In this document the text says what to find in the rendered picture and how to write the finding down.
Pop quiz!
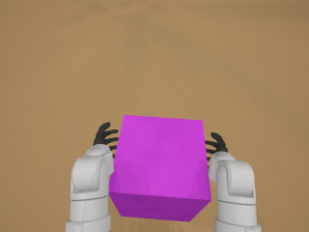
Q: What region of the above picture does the robot right hand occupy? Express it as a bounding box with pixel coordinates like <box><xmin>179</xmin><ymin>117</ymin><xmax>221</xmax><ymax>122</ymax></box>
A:
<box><xmin>205</xmin><ymin>132</ymin><xmax>228</xmax><ymax>169</ymax></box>

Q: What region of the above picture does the robot left forearm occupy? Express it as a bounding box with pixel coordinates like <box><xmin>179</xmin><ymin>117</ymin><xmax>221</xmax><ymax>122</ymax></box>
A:
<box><xmin>65</xmin><ymin>144</ymin><xmax>114</xmax><ymax>232</ymax></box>

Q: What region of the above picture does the robot left hand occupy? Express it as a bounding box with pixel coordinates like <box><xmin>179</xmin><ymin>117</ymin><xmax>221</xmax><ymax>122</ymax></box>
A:
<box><xmin>93</xmin><ymin>122</ymin><xmax>119</xmax><ymax>159</ymax></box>

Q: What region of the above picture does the robot right forearm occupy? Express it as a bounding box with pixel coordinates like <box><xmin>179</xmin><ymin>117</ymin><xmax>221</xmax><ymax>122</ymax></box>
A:
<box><xmin>208</xmin><ymin>151</ymin><xmax>262</xmax><ymax>232</ymax></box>

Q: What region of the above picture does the carton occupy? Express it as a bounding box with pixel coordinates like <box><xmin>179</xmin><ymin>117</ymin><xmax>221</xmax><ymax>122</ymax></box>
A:
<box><xmin>108</xmin><ymin>115</ymin><xmax>211</xmax><ymax>222</ymax></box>

